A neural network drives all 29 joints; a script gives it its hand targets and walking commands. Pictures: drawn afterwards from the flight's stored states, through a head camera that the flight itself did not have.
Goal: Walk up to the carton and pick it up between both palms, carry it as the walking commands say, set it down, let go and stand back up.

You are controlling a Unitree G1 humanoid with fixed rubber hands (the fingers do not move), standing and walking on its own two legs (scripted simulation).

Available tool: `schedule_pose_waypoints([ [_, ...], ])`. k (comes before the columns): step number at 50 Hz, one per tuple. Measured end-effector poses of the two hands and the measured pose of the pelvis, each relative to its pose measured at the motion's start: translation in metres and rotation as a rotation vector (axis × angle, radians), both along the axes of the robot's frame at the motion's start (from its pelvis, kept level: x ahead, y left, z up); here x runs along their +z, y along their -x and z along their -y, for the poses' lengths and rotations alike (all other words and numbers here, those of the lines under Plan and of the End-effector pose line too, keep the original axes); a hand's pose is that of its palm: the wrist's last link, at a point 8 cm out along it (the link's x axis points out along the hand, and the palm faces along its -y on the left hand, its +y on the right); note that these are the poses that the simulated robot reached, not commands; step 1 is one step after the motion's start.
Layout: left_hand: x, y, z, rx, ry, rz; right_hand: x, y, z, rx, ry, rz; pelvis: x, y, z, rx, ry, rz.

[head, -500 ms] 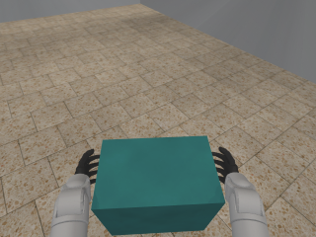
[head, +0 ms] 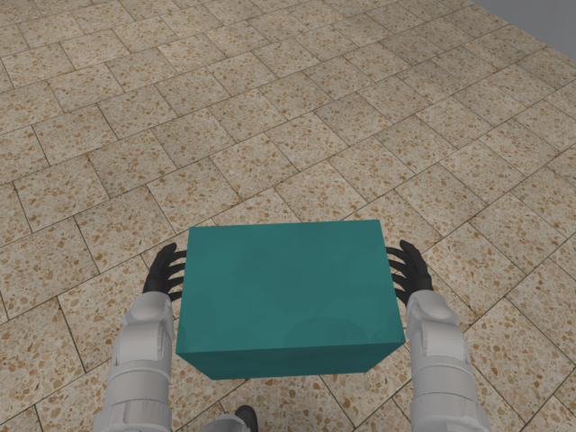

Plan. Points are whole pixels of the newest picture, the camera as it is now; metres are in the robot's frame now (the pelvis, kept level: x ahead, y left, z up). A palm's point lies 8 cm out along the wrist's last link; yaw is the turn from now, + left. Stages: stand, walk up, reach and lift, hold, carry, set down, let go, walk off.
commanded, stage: set down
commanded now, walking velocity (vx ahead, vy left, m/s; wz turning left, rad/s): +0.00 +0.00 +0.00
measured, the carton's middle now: (287, 307) +0.33 +0.00 -0.13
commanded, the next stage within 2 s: none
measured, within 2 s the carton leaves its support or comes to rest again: neither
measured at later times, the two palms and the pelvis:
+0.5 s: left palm (173, 300) +0.34 +0.19 -0.13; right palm (393, 292) +0.35 -0.18 -0.10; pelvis -0.03 -0.03 -0.06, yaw +1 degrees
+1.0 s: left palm (186, 293) +0.38 +0.19 -0.21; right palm (375, 295) +0.38 -0.18 -0.20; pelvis -0.05 -0.02 -0.14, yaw +0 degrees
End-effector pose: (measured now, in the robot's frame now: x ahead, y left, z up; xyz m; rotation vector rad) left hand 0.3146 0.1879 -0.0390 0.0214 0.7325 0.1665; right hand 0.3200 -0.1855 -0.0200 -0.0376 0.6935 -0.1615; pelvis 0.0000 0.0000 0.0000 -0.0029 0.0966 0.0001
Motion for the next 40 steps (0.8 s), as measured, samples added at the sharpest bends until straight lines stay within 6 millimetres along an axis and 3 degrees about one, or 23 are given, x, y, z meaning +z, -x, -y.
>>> schedule_pose_waypoints([
  [14,-0.058,-0.016,0.009,-0.009,-0.002,0.009,-0.064,-0.009,0.009,-0.009,-0.004,0.001,-0.028,0.013,0.014,0.014,0.002,-0.262],
  [26,-0.091,-0.026,-0.002,0.041,0.027,0.052,-0.088,-0.035,-0.003,0.016,-0.012,0.037,-0.065,0.033,0.035,0.027,0.01,-0.365],
  [40,-0.138,-0.058,-0.004,0.014,0.01,0.04,-0.15,-0.052,-0.004,-0.014,-0.033,0.02,-0.113,0.05,0.031,0.022,0.019,-0.475],
])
